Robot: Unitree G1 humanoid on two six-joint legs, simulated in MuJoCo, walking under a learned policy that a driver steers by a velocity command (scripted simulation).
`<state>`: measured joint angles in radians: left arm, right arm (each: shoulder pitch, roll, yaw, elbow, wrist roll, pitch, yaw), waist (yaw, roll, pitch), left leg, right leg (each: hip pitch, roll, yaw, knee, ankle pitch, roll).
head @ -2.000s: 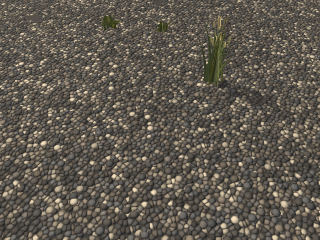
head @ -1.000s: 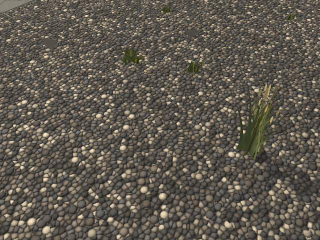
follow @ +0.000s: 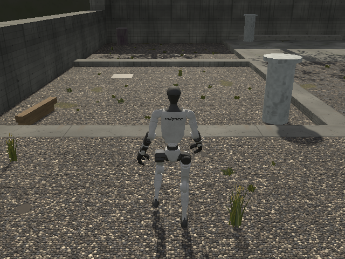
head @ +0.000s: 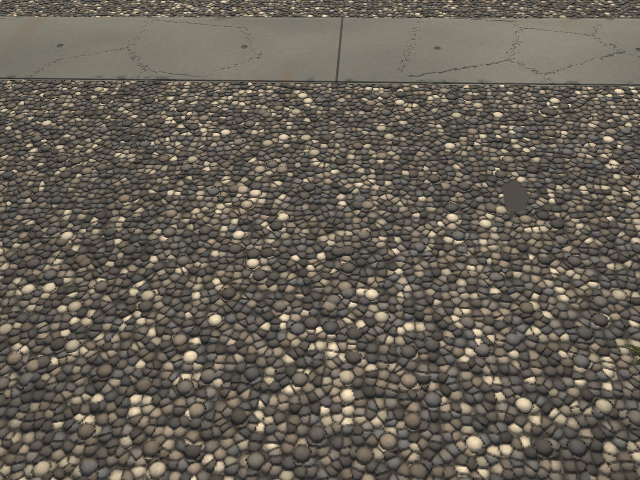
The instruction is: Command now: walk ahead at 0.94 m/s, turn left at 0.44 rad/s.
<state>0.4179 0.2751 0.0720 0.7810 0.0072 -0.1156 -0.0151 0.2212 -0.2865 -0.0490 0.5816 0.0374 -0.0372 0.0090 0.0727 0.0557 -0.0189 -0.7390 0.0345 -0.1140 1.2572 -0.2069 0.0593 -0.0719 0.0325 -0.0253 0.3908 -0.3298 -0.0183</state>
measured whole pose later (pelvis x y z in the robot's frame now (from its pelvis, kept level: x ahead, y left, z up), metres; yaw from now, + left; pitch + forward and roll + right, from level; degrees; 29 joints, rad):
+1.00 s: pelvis +0.88 +0.00 +0.00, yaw -26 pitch +0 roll +0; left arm 0.46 0.23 0.05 0.76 -0.03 -0.07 -0.01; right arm 0.00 -0.24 -0.01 0.55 -0.02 -0.14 -0.01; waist 0.09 0.01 0.04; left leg -0.68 0.09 -0.19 0.90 -0.14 -0.04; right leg -0.13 0.20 0.16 0.43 -0.27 -0.16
